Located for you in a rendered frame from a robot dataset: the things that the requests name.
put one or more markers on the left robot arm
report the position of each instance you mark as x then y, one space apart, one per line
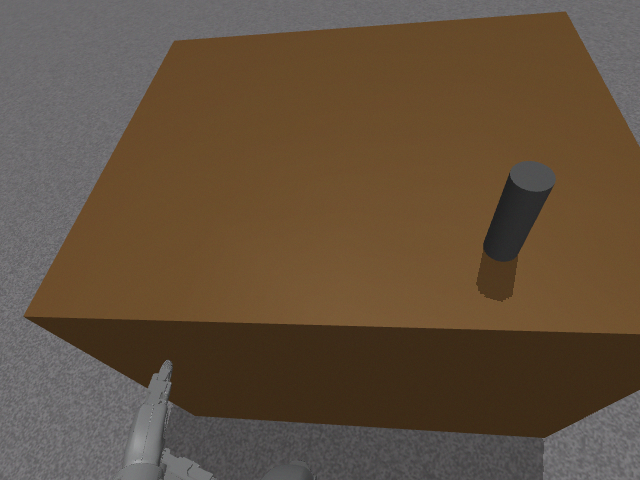
140 471

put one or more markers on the can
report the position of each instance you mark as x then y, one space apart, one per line
528 186

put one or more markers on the left robot hand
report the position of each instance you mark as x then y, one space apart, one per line
146 438

